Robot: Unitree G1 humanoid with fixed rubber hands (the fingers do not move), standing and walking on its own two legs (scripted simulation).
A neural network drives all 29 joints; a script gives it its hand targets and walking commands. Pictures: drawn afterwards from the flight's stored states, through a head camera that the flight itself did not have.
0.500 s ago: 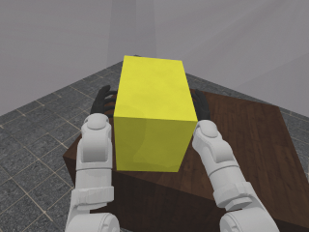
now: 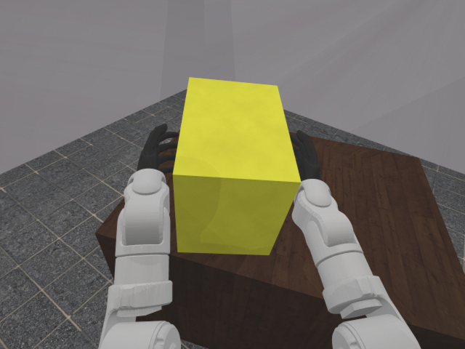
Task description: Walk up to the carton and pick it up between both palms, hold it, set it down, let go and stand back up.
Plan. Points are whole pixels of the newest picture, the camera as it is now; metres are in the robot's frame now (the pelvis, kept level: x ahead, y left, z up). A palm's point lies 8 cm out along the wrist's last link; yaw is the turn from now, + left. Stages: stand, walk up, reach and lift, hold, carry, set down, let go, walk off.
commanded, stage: hold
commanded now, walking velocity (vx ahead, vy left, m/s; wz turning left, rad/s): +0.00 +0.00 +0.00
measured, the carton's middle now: (229, 166) +0.40 +0.00 +0.15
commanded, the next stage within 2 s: none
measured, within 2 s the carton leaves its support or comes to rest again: neither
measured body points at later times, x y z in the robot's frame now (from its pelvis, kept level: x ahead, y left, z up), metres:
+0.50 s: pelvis +0.00 +0.00 +0.00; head -0.03 +0.03 +0.45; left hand +0.38 +0.14 +0.17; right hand +0.38 -0.12 +0.16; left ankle +0.04 +0.11 -0.75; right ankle +0.02 -0.10 -0.75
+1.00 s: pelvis +0.00 +0.00 +0.00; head -0.03 +0.03 +0.45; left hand +0.37 +0.14 +0.18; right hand +0.37 -0.12 +0.16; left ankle +0.04 +0.11 -0.75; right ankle +0.02 -0.10 -0.75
